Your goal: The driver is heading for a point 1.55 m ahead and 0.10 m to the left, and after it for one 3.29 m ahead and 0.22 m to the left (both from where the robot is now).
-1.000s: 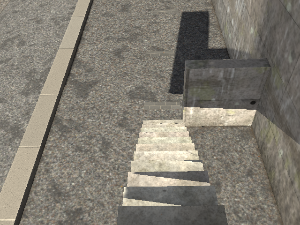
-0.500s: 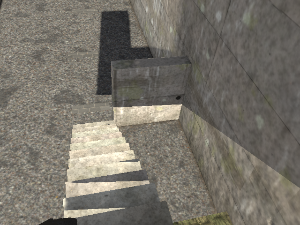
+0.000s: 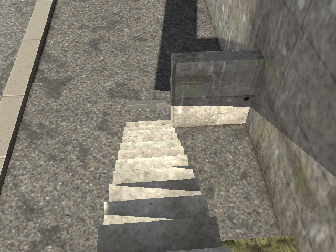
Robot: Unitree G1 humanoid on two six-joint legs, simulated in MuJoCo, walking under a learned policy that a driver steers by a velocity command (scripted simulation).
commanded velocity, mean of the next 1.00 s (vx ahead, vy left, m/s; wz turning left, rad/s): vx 0.00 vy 0.00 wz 0.26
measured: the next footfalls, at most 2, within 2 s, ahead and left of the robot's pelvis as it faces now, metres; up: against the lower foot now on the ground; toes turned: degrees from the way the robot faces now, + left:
left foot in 0.62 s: +0.02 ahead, +0.16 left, +0.00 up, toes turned +8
right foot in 1.56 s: +0.11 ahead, -0.14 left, +0.00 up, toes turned -6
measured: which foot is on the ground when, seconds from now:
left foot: down 0.00-0.30, up 0.32-0.60, down 0.62-1.00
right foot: down 0.00-1.00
